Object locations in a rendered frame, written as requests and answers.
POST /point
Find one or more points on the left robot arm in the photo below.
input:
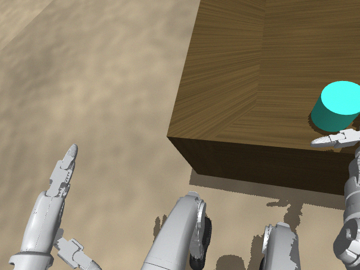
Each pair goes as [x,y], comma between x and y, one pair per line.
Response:
[31,261]

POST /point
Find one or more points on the left robot foot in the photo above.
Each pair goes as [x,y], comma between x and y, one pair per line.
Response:
[198,264]

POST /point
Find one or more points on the right robot arm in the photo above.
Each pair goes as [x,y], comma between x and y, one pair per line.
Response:
[347,244]

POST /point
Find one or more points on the can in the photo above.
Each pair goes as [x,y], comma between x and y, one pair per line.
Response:
[337,106]

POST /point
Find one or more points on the left robot hand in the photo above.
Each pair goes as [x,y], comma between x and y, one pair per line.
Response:
[43,228]

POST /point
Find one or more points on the right robot hand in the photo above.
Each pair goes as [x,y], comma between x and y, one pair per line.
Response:
[343,138]

